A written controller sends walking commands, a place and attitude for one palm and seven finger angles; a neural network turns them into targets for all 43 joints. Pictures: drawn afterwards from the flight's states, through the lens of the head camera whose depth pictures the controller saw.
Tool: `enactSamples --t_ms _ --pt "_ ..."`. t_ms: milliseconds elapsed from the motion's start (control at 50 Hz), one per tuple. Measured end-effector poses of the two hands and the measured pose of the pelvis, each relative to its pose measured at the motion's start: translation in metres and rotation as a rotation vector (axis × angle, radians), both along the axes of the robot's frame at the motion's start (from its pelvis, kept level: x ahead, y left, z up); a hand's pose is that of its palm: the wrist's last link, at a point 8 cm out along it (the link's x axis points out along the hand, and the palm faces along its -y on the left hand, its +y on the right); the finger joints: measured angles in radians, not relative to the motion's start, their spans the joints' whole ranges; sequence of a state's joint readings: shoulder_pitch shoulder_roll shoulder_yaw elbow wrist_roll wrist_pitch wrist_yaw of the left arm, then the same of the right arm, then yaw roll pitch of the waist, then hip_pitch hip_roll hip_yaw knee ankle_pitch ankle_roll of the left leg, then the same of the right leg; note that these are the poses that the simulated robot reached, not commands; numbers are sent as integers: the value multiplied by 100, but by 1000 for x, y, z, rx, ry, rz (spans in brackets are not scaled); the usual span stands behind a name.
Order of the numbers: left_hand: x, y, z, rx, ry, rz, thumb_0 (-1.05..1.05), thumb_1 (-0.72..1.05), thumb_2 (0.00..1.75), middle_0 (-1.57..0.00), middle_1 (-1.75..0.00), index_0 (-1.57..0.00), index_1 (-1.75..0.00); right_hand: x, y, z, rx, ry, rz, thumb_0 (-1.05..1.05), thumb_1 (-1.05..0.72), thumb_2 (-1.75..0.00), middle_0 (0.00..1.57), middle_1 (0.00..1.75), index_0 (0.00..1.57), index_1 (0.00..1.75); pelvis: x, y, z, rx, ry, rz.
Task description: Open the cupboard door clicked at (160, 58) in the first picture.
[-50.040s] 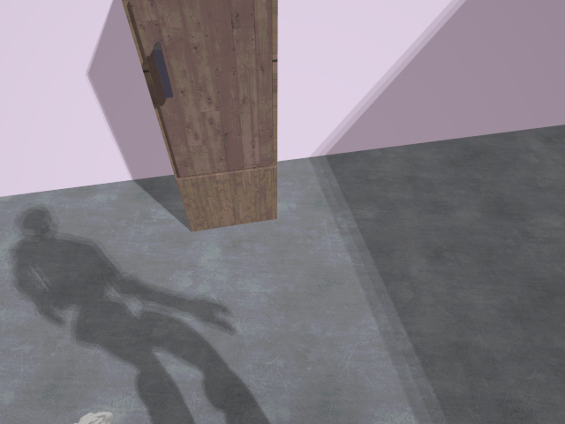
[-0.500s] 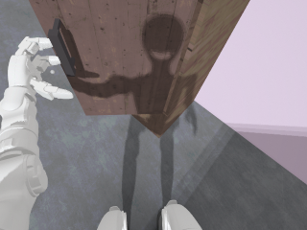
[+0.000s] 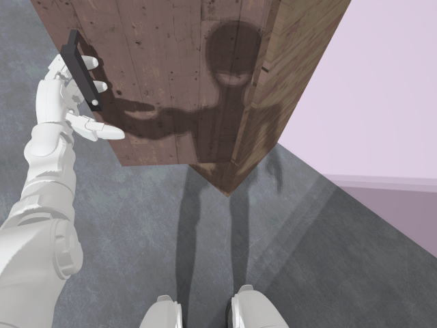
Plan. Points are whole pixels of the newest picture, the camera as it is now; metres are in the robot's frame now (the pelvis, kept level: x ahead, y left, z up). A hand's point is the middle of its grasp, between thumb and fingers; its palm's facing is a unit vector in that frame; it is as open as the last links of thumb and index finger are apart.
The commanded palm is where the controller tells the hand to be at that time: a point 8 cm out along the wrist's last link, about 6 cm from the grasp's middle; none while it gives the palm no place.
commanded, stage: slide the fingers in behind the handle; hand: left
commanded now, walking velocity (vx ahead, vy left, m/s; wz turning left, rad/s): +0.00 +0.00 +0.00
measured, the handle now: (86, 73) +0.56 +0.20 +0.08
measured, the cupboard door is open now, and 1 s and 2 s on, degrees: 46 46 57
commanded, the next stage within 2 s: close the thumb around the handle in 0.70 s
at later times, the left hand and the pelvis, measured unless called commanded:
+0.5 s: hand (100, 102) +0.50 +0.17 +0.07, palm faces +0.04 -1.00 -0.01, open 14.1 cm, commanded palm +0.47 +0.22 +0.07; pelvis +0.00 -0.01 +0.00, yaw +0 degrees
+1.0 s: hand (98, 104) +0.50 +0.18 +0.07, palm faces +0.03 -1.00 +0.00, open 12.9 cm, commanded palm +0.47 +0.22 +0.07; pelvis +0.00 +0.00 +0.00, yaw +0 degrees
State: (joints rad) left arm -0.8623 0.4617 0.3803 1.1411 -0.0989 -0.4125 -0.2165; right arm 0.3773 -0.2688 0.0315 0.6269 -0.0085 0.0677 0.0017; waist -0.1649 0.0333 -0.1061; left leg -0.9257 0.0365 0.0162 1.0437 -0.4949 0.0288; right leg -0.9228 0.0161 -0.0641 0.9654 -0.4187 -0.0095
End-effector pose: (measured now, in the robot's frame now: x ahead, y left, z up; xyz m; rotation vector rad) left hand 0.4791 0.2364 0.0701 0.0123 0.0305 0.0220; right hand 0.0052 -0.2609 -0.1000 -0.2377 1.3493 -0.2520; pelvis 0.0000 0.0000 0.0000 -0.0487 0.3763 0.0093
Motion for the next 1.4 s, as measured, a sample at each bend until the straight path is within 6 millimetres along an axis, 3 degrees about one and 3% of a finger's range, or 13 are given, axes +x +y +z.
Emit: enactSamples --t_ms 380,900,1060,1400 --pt "-2 -10 0 -3 4 22 -1 -50 30 -29 -120 -29 -120 -2 -6 0 10 3 -3 0 -90 -89 20 30 20 30 1 -6 2 7 -2 2" --pt "-3 -7 -1 -8 0 5 -1 -47 32 -30 -121 -30 -120 5 2 0 11 -13 2 0 -90 -89 20 30 20 30 2 0 1 3 -4 0" --pt "-6 -8 1 -12 -6 13 -1 -20 43 -30 -123 -32 -123 3 5 0 19 -16 -1 0 -90 -89 20 30 20 30 2 2 2 3 -12 -1" --pt "-9 -7 1 -5 -11 18 1 67 80 -35 -129 -35 -132 3 3 -1 15 -13 2 0 -90 -89 20 30 20 30 1 2 2 4 -15 1"
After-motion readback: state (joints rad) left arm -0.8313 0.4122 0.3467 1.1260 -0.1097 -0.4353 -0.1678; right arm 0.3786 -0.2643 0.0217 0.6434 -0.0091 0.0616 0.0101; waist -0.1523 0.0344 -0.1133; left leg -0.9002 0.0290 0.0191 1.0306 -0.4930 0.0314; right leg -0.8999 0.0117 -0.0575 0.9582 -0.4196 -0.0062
